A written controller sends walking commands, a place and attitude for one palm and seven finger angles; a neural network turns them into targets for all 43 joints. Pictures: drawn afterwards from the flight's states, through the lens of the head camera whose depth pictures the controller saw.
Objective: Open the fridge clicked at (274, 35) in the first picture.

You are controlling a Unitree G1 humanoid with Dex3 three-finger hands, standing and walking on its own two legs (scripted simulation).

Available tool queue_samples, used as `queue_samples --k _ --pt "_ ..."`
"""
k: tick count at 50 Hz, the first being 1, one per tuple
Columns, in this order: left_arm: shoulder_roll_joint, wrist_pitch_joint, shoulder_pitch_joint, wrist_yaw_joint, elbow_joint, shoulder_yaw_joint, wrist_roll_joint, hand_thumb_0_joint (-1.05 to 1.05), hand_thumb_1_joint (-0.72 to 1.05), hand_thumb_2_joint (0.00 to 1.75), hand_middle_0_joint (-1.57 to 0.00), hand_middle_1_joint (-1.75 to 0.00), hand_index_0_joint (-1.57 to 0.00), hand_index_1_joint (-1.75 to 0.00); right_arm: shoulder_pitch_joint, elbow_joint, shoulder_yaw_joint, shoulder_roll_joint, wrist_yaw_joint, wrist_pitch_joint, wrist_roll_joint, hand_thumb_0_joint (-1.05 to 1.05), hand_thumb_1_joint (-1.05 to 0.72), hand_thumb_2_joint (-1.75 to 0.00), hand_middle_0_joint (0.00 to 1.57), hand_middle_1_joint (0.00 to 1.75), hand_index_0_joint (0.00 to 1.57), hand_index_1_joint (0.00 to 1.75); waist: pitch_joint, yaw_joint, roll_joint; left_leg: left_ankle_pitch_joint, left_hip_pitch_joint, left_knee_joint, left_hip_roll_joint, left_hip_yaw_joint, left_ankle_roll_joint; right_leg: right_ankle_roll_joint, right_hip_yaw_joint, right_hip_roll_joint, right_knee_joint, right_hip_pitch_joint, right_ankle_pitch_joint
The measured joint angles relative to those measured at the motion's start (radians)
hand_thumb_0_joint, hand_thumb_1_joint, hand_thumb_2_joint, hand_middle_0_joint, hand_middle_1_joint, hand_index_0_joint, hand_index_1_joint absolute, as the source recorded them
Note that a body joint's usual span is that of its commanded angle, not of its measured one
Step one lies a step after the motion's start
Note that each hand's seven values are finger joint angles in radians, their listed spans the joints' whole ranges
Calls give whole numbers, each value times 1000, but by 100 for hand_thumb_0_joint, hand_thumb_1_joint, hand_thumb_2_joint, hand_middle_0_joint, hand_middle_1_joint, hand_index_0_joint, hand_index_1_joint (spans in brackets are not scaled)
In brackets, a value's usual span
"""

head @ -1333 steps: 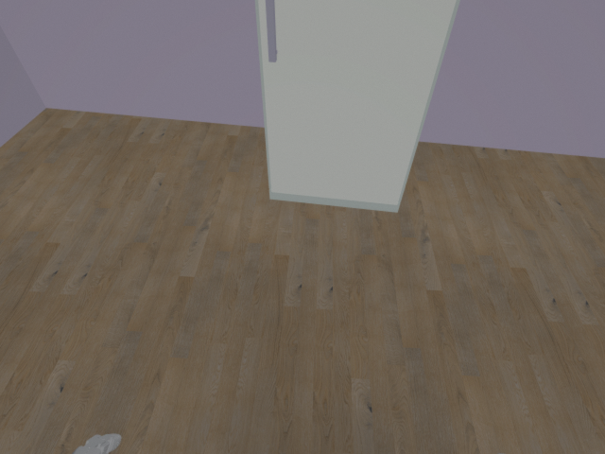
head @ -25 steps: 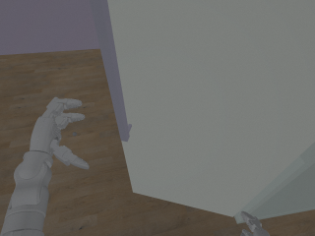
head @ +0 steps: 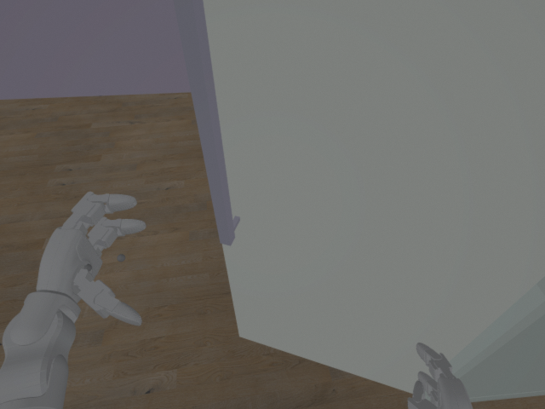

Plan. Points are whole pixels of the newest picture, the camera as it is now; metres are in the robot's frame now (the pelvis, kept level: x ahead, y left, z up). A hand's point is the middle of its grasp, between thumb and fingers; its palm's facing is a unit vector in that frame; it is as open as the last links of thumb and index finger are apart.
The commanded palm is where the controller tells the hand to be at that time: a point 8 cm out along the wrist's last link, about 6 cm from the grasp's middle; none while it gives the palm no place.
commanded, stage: draw the hand back to the body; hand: left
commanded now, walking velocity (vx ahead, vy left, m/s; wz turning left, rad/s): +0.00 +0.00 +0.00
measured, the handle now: (217, 132) +0.44 +0.14 +0.20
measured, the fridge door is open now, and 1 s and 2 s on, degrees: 67 67 67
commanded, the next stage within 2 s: step back with the hand held close in 1.52 s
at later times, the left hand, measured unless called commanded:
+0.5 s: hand (87, 267) +0.23 +0.25 +0.14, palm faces +0.17 -0.97 -0.15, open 14.4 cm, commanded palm +0.19 +0.29 +0.16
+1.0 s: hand (51, 264) +0.22 +0.28 +0.17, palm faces +0.43 -0.83 -0.36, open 10.2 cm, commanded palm +0.16 +0.32 +0.18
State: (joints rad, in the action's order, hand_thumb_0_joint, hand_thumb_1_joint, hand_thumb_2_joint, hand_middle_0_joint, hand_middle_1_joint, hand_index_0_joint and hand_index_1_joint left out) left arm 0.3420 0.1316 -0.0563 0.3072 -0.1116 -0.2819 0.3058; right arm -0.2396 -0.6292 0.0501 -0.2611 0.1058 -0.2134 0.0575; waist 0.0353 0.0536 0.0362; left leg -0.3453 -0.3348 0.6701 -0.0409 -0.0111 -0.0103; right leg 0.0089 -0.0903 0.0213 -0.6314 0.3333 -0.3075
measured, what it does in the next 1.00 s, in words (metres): stands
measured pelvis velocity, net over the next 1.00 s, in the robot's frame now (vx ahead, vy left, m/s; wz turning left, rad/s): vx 0.01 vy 0.02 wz -0.02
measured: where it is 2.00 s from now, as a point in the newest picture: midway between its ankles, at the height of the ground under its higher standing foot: outside the picture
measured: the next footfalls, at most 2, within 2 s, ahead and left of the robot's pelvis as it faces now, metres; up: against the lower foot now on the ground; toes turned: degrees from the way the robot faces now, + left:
none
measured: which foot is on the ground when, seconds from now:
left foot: down 0.00-1.00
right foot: down 0.00-1.00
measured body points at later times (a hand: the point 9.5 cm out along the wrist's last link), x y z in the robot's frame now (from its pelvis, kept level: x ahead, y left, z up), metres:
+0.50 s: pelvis +0.01 +0.00 +0.01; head -0.02 -0.01 +0.46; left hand +0.22 +0.31 +0.15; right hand +0.20 -0.22 -0.05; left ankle +0.01 +0.12 -0.72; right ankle +0.02 -0.11 -0.72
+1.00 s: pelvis +0.01 +0.02 +0.02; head -0.01 +0.00 +0.47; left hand +0.19 +0.32 +0.19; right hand +0.19 -0.20 -0.07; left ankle +0.01 +0.12 -0.72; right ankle +0.02 -0.11 -0.72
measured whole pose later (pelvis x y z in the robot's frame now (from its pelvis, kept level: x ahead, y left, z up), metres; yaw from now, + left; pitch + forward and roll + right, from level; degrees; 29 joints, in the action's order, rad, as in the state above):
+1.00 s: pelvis +0.01 +0.02 +0.02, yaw -1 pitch -5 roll +0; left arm 0.35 0.07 -0.39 -0.10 0.33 -0.31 0.07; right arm -0.21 -0.67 0.04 -0.21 0.08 -0.16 -0.01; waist -0.02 0.08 0.04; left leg -0.27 -0.09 0.45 -0.01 -0.05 0.01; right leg -0.02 -0.06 0.04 -0.44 0.11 -0.24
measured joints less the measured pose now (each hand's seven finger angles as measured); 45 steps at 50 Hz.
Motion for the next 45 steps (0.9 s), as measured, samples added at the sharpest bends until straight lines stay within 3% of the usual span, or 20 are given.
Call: queue_samples --k 2,6,12,23,27,31,37,45 --pt "-12 -64 23 23 -13 -17 38 -2 -55 20 -26 -115 -26 -115 -5 -14 6 -3 17 -13 7 2 -91 -90 20 30 20 30 2 2 4 4 18 -14 1 2 0 0 -2 0 15 -19 4" --pt "2 -132 9 22 19 -21 22 -2 -55 20 -26 -115 -26 -115 -16 -8 9 1 20 -39 5 2 -91 -90 20 30 20 30 15 -7 7 12 46 -42 3 -6 1 -2 5 1 34 -41 10" --pt "4 -157 -50 19 95 -47 37 -2 -55 20 -25 -115 -25 -115 -20 11 10 6 5 -57 3 2 -91 -90 20 30 20 30 26 -10 7 15 73 -64 2 -18 1 -3 17 -1 48 -59 13" --pt "6 -206 -140 14 211 -68 38 -2 -52 22 -25 -113 -25 -113 -7 4 13 4 12 -76 4 2 -91 -90 20 30 20 30 17 15 6 16 98 -67 5 -6 4 -6 5 1 65 -96 17" --pt "13 -157 -177 -192 284 -35 -102 -2 -44 26 -25 -108 -25 -109 16 -6 3 12 -2 -62 -32 2 -91 -90 20 30 20 30 -8 19 4 29 115 -88 5 -6 5 -8 4 0 96 -117 35" --pt "-9 -114 -242 -327 354 -6 -178 -2 -33 31 -25 -102 -25 -102 24 -13 -5 21 -15 -34 -49 2 -91 -90 20 30 20 30 -28 23 -1 48 140 -125 12 -15 11 -12 12 5 125 -136 52" --pt "-12 -82 -278 -393 377 14 -221 -1 -13 41 -24 -90 -24 -91 24 -37 -6 35 -14 11 -58 2 -91 -90 20 30 20 30 -49 30 -1 64 182 -166 24 -22 18 -20 18 15 155 -172 63" --pt "-1 -67 -307 -410 407 -13 -235 -1 15 54 -23 -74 -24 -74 22 -45 -8 47 -23 38 -65 2 -91 -90 20 30 20 30 -56 25 7 72 228 -205 31 -35 23 -26 30 21 184 -209 71"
